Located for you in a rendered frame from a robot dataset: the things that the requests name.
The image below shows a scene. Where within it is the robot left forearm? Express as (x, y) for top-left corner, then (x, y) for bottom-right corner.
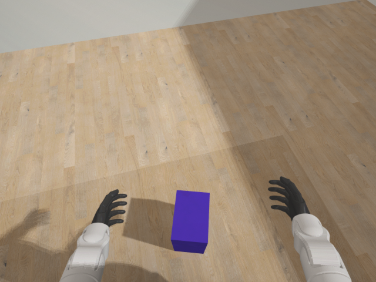
(59, 223), (110, 282)

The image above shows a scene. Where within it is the left robot hand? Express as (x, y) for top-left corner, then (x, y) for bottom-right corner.
(91, 189), (127, 227)

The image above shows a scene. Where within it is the robot right forearm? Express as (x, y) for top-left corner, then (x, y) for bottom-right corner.
(291, 213), (352, 282)

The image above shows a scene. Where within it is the carton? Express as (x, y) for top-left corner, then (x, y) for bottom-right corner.
(171, 190), (210, 254)

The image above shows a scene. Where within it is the right robot hand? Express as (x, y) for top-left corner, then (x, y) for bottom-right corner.
(268, 176), (310, 221)

